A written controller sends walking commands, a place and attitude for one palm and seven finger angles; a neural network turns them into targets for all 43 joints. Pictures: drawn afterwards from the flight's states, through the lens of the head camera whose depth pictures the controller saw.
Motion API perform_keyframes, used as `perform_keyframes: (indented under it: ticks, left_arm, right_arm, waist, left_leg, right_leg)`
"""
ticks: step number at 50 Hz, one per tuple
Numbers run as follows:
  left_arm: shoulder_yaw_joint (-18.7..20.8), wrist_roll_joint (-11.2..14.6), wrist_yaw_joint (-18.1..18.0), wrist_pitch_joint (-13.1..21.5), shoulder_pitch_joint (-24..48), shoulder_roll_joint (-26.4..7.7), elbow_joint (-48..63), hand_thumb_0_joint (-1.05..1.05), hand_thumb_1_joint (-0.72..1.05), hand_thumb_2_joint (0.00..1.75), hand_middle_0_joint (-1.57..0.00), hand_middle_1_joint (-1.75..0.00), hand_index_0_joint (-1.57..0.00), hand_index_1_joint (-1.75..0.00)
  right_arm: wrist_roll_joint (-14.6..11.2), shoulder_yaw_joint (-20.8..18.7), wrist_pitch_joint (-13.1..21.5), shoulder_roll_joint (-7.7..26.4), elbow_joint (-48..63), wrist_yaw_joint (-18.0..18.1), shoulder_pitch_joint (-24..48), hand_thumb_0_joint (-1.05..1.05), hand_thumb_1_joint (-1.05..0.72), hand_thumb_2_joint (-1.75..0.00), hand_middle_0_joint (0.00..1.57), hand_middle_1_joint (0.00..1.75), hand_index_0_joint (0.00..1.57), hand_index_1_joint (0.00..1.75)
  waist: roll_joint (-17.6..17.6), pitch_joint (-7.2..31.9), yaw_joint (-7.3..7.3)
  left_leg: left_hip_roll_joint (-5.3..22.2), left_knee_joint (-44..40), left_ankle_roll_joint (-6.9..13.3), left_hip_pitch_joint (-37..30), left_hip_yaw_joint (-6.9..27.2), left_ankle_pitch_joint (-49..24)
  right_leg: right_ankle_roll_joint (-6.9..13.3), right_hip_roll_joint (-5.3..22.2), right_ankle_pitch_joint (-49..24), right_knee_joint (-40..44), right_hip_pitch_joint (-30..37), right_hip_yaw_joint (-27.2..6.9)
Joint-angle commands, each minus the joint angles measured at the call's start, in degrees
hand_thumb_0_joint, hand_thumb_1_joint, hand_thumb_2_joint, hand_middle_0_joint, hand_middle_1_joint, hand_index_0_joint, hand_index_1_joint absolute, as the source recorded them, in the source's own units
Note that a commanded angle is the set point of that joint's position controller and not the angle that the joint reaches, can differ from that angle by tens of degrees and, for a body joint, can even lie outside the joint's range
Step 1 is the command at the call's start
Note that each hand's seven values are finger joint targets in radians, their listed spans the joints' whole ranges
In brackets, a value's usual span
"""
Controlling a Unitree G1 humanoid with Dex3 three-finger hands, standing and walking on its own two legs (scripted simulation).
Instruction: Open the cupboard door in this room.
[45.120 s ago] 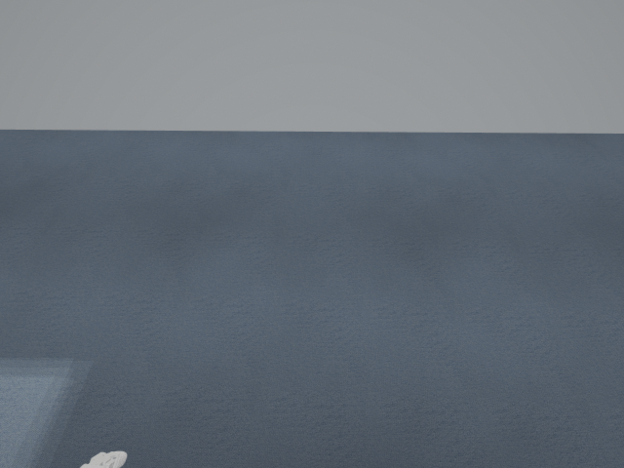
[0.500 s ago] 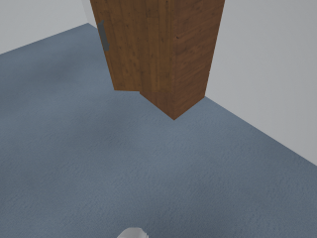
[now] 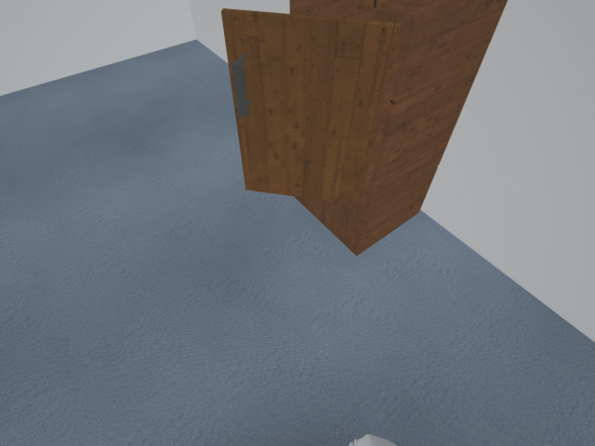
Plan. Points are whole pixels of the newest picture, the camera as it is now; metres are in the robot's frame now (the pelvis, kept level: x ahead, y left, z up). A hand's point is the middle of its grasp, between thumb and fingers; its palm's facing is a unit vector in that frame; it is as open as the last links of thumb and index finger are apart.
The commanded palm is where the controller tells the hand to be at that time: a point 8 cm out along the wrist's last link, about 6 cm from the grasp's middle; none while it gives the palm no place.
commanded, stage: take the last steps up to it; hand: left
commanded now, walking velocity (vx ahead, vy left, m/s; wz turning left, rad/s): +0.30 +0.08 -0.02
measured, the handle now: (242, 86) +0.94 +0.23 -0.03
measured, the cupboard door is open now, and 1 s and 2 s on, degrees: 43 43 43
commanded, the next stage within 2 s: come to a stop and stand still in 0.74 s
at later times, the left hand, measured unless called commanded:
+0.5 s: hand (178, 431) +0.16 +0.20 -0.16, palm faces +0.11 -0.97 -0.20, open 7.2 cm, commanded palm none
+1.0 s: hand (199, 272) +0.44 +0.24 -0.16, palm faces -0.02 -0.97 -0.23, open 7.3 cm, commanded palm none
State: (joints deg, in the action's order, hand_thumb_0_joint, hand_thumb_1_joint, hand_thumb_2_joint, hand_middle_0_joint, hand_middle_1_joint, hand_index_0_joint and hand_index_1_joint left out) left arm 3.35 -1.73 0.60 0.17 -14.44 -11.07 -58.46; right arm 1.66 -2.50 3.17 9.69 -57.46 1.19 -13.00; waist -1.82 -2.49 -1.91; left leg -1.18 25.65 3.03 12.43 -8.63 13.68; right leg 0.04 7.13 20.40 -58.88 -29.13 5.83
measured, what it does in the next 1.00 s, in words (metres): walks ahead: right foot, then left foot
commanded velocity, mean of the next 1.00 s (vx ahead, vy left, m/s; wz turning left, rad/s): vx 0.15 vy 0.05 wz -0.02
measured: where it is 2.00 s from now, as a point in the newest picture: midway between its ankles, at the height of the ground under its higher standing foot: (284, 407)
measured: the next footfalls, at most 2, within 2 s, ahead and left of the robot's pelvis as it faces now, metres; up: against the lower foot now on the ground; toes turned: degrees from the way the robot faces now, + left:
right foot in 0.16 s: +0.16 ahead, -0.10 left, +0.00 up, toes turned -8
left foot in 0.58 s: +0.38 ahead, +0.18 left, +0.00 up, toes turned +4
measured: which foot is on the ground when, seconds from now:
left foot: down 0.00-0.16, up 0.18-0.56, down 0.58-1.00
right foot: up 0.00-0.14, down 0.16-0.58, up 0.60-0.90, down 0.92-1.00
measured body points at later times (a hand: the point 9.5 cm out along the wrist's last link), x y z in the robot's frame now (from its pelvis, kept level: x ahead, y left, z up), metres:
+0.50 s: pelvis +0.20 +0.02 +0.01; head +0.22 +0.02 +0.46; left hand +0.16 +0.25 -0.15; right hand +0.26 -0.21 -0.14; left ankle +0.29 +0.17 -0.70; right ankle +0.12 -0.10 -0.74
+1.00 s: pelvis +0.36 +0.06 +0.00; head +0.37 +0.05 +0.45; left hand +0.44 +0.29 -0.14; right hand +0.35 -0.16 -0.17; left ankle +0.33 +0.17 -0.74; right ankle +0.38 -0.04 -0.74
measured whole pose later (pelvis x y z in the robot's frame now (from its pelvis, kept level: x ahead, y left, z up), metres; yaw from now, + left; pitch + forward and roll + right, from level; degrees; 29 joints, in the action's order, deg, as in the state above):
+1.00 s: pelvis +0.36 +0.06 +0.00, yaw -1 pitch +0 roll +2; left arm 1.1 -1.1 -0.8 1.8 -10.3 -10.1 -58.6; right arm 0.9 -1.2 0.3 9.3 -63.3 1.2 -16.6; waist 0.0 -0.9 1.2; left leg 1.0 29.0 0.3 10.6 -8.8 17.9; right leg 1.8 3.1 15.5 -32.8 -17.0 5.8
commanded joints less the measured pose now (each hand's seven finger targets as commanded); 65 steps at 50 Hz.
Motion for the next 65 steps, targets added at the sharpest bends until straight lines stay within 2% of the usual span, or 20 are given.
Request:
perform_keyframes:
  ticks: [1,6,7,8,9,12,15,23,26,27,28,29,30,34,44,47,49,54,59,65]
  left_arm:
    - [0.13,0.23,0.51,0.97,1.97,-1.07,4.64,0.00,0.90,0.90,-0.20,-0.30,-0.20,-0.30]
    - [1.25,0.05,0.41,1.38,-2.73,-3.90,3.85,0.00,0.90,0.90,-0.20,-0.30,-0.20,-0.30]
    - [1.99,-0.19,0.18,1.92,-8.17,-6.72,2.37,0.00,0.90,0.90,-0.20,-0.30,-0.20,-0.30]
    - [2.97,-0.20,-0.15,2.58,-13.77,-11.68,0.87,0.00,0.90,0.90,-0.20,-0.30,-0.20,-0.30]
    - [2.94,0.60,-0.90,2.63,-15.36,-12.33,1.05,0.00,0.90,0.90,-0.20,-0.30,-0.20,-0.30]
    - [1.26,0.75,-1.47,3.48,-5.76,-6.49,3.30,0.00,0.90,0.90,-0.20,-0.30,-0.20,-0.30]
    - [0.87,0.69,-1.20,4.73,-5.13,-4.74,2.17,0.00,0.90,0.90,-0.20,-0.30,-0.20,-0.30]
    - [1.14,0.38,-0.92,4.65,-7.83,-7.61,-2.13,0.00,0.90,0.90,-0.20,-0.30,-0.20,-0.30]
    - [1.49,0.61,-0.90,3.83,-6.04,-8.08,-2.38,0.00,0.90,0.90,-0.20,-0.30,-0.20,-0.30]
    - [1.18,0.61,-0.80,3.60,-6.29,-6.89,-2.25,0.00,0.90,0.90,-0.20,-0.30,-0.20,-0.30]
    - [0.79,0.95,-0.59,3.28,-8.20,-4.16,-1.22,0.00,0.90,0.90,-0.20,-0.30,-0.20,-0.30]
    - [-0.01,1.08,-0.50,3.34,-6.83,-2.41,1.03,0.00,0.90,0.90,-0.20,-0.30,-0.20,-0.30]
    - [-0.06,0.84,-0.88,3.48,-4.72,-1.98,2.40,0.00,0.90,0.90,-0.20,-0.30,-0.20,-0.30]
    - [0.12,0.26,-0.08,2.03,-4.67,-1.68,0.38,0.00,0.90,0.90,-0.20,-0.30,-0.20,-0.30]
    - [-0.42,0.21,-0.75,1.38,-5.27,-1.23,0.60,0.00,0.90,0.90,-0.20,-0.30,-0.20,-0.30]
    - [-0.88,0.95,-1.57,1.68,-2.70,-8.65,0.53,0.00,0.90,0.90,-0.20,-0.30,-0.20,-0.30]
    - [-0.91,1.33,-2.27,1.86,0.81,-7.67,0.50,0.00,0.90,0.90,-0.20,-0.30,-0.20,-0.30]
    - [0.31,1.42,-3.24,0.15,-0.29,-8.49,0.78,0.00,0.90,0.90,-0.20,-0.30,-0.20,-0.30]
    - [0.61,1.09,-3.09,-1.18,2.88,-6.96,3.31,0.00,0.90,0.90,-0.20,-0.30,-0.20,-0.30]
    - [0.27,1.05,-2.66,-2.80,4.87,-2.59,5.08,0.00,0.90,0.90,-0.20,-0.30,-0.20,-0.30]
  right_arm:
    - [0.01,-1.07,0.50,7.92,0.01,-0.41,-5.43,0.00,-0.90,-0.90,0.20,0.30,0.20,0.30]
    - [-0.19,-0.95,-0.23,8.02,-1.19,-0.75,-4.13,0.00,-0.90,-0.90,0.20,0.30,0.20,0.30]
    - [-0.56,-0.77,-0.19,6.81,-0.86,-0.92,-3.90,0.00,-0.90,-0.90,0.20,0.30,0.20,0.30]
    - [-0.82,-0.45,-0.08,4.43,0.43,-1.41,-4.86,0.00,-0.90,-0.90,0.20,0.30,0.20,0.30]
    - [-0.49,-0.93,-0.56,6.99,1.57,-1.37,-3.37,0.00,-0.90,-0.90,0.20,0.30,0.20,0.30]
    - [-0.17,-1.13,-0.96,5.07,0.65,-1.75,0.32,0.00,-0.90,-0.90,0.20,0.30,0.20,0.30]
    - [-0.19,-0.65,-1.69,2.28,-0.97,-2.33,-3.04,0.00,-0.90,-0.90,0.20,0.30,0.20,0.30]
    - [-0.56,-0.45,-0.90,1.83,2.87,-3.57,4.56,0.00,-0.90,-0.90,0.20,0.30,0.20,0.30]
    - [-0.29,-0.89,-0.25,3.79,1.34,-3.13,-0.80,0.00,-0.90,-0.90,0.20,0.30,0.20,0.30]
    - [-0.09,-1.41,0.14,6.50,-0.79,-2.53,-7.23,0.00,-0.90,-0.90,0.20,0.30,0.20,0.30]
    - [0.69,-2.84,0.49,12.35,-2.29,-1.57,-14.59,0.00,-0.90,-0.90,0.20,0.30,0.20,0.30]
    - [0.49,-3.42,-0.01,16.28,-2.90,-0.58,-19.45,0.00,-0.90,-0.90,0.20,0.30,0.20,0.30]
    - [0.38,-3.08,-0.45,16.05,-2.34,-0.47,-16.69,0.00,-0.90,-0.90,0.20,0.30,0.20,0.30]
    - [-0.02,-0.43,0.66,7.15,0.77,0.26,-4.34,0.00,-0.90,-0.90,0.20,0.30,0.20,0.30]
    - [-0.48,0.25,-0.65,5.36,-0.85,0.18,-1.88,0.00,-0.90,-0.90,0.20,0.30,0.20,0.30]
    - [-1.05,1.27,-1.67,2.64,-2.24,-0.19,-6.67,0.00,-0.90,-0.90,0.20,0.30,0.20,0.30]
    - [-1.18,0.91,-2.93,2.84,-4.37,0.16,-8.42,0.00,-0.90,-0.90,0.20,0.30,0.20,0.30]
    - [-1.17,-0.15,-4.02,4.74,-4.42,1.05,-7.94,0.00,-0.90,-0.90,0.20,0.30,0.20,0.30]
    - [-0.78,-1.34,-4.93,5.96,-1.76,1.36,-7.54,0.00,-0.90,-0.90,0.20,0.30,0.20,0.30]
    - [0.28,-1.21,-3.88,7.61,0.30,1.96,-2.87,0.00,-0.90,-0.90,0.20,0.30,0.20,0.30]
  waist:
    - [4.74,-1.31,1.39]
    - [1.55,-1.63,-2.34]
    - [-4.56,-0.14,-4.76]
    - [-17.86,1.49,-6.03]
    - [-16.63,1.75,-5.83]
    - [-2.62,-2.53,-1.10]
    - [-4.64,0.33,0.90]
    - [-7.58,-1.40,-0.62]
    - [-5.54,-1.35,3.13]
    - [0.04,1.71,5.88]
    - [11.80,7.21,8.12]
    - [18.39,9.86,9.08]
    - [12.40,7.64,8.22]
    - [10.17,1.50,2.18]
    - [0.77,-0.11,-1.26]
    - [-4.78,1.65,2.34]
    - [-12.16,2.94,3.03]
    - [-0.74,7.47,1.14]
    - [4.12,7.49,1.84]
    - [11.39,0.35,1.71]
  left_leg:
    - [16.27,-15.76,8.51,0.82,12.37,-1.04]
    - [11.85,-5.47,4.35,7.95,9.14,6.80]
    - [6.44,5.92,1.61,13.43,4.71,8.84]
    - [-0.47,22.56,-1.64,24.22,-0.43,15.95]
    - [1.64,35.09,-2.15,25.86,4.52,21.18]
    - [7.26,38.86,-3.46,26.10,10.28,5.46]
    - [7.13,30.74,-4.78,20.66,6.88,0.96]
    - [5.01,11.31,-4.23,16.48,2.56,-2.28]
    - [2.18,3.21,-3.12,1.91,-0.23,-4.49]
    - [3.14,1.11,-2.27,-8.41,1.70,-3.24]
    - [14.94,-1.23,2.06,-19.03,16.58,-3.03]
    - [24.11,-7.69,7.30,-21.57,30.28,-4.36]
    - [26.48,-10.33,9.30,-13.98,30.15,4.31]
    - [20.19,-14.33,5.92,1.82,18.54,2.60]
    - [12.68,-4.67,2.50,9.85,7.56,-2.25]
    - [3.40,1.14,-4.20,2.23,3.33,4.79]
    - [4.61,1.89,-4.39,-0.15,3.89,1.94]
    - [6.47,3.58,-4.83,-0.50,3.61,-18.07]
    - [10.45,3.25,-2.51,-4.44,6.66,-29.71]
    - [19.24,-4.13,8.16,-0.87,13.92,-35.30]
  right_leg:
    - [-0.16,-0.06,-3.40,13.61,4.04,-1.27]
    - [0.34,-2.86,-6.55,26.85,22.35,-0.25]
    - [1.99,0.96,-0.77,32.74,30.62,-6.42]
    - [8.07,14.97,3.22,42.56,38.42,-27.09]
    - [12.38,21.56,7.12,49.40,34.74,-37.20]
    - [10.47,16.01,-2.31,49.15,23.42,-22.19]
    - [8.45,10.61,-17.24,48.50,22.40,-9.61]
    - [7.48,10.26,-21.56,45.45,25.57,-4.74]
    - [5.36,7.77,-19.23,38.58,18.66,-1.87]
    - [4.38,5.57,-19.39,28.53,14.12,-0.60]
    - [1.72,-1.03,-4.95,13.08,4.25,3.62]
    - [0.67,-5.81,14.05,-3.44,-3.14,2.30]
    - [2.24,-4.29,14.97,-11.53,-4.73,-1.90]
    - [1.22,0.72,2.11,-10.06,-2.62,-4.96]
    - [0.03,-3.39,-9.78,30.83,21.94,-2.29]
    - [6.60,11.50,-28.54,39.49,16.77,-15.78]
    - [6.63,8.34,-40.25,37.56,17.86,-12.09]
    - [5.69,6.90,-55.19,28.36,24.93,-8.18]
    - [3.82,2.53,-37.74,25.04,17.62,-4.72]
    - [1.09,-5.29,9.59,10.80,9.14,-5.97]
